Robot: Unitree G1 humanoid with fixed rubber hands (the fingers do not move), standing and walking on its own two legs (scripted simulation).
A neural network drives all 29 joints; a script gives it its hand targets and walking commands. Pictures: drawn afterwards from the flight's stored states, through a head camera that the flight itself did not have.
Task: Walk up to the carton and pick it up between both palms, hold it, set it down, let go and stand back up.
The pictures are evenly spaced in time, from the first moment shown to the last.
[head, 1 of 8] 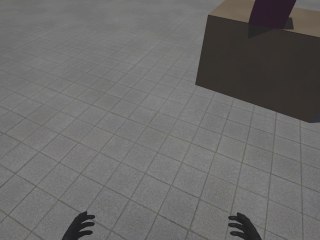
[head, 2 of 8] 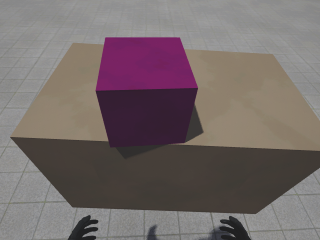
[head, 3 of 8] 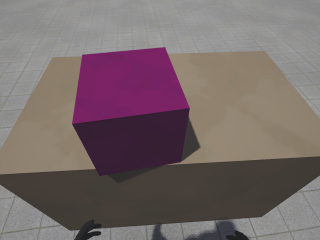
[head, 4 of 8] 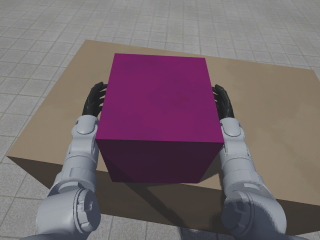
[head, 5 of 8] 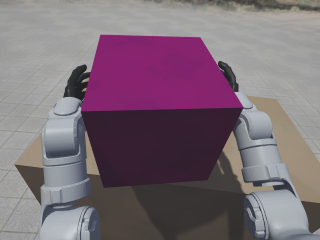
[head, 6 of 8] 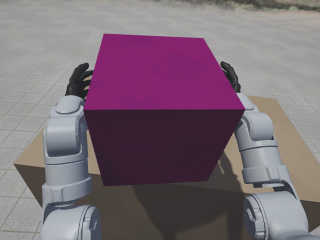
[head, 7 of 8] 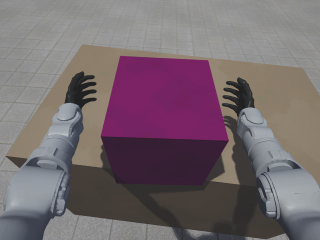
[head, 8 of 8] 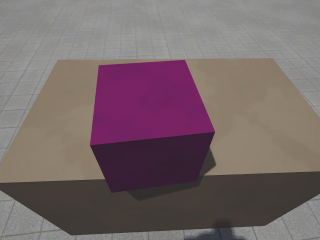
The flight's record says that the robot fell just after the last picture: no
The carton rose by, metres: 0.18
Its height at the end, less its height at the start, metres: +0.00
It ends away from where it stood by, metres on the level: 0.03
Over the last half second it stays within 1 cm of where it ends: yes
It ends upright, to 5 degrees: yes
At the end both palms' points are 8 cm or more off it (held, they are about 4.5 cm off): yes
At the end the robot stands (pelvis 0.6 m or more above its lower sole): yes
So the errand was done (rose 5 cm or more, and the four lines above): yes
